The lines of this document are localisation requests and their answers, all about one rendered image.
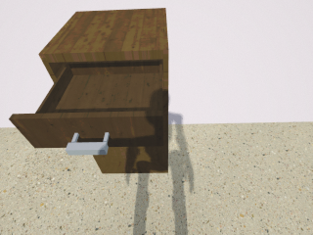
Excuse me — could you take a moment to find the drawer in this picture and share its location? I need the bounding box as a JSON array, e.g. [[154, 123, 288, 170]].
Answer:
[[9, 60, 163, 149]]

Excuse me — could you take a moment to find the cabinet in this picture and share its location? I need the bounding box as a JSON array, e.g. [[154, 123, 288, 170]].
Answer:
[[38, 8, 169, 174]]

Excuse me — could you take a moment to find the handle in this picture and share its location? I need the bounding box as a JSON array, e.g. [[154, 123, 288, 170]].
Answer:
[[66, 132, 110, 156]]

